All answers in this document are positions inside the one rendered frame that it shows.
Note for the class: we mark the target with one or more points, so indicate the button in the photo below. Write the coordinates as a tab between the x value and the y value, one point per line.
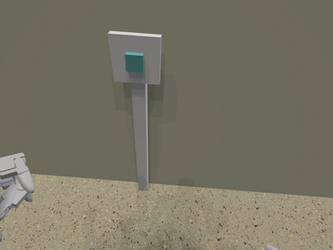
134	62

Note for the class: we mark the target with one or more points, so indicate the panel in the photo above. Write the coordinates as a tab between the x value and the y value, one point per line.
150	45

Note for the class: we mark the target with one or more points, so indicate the left robot hand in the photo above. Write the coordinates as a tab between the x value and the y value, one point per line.
16	180

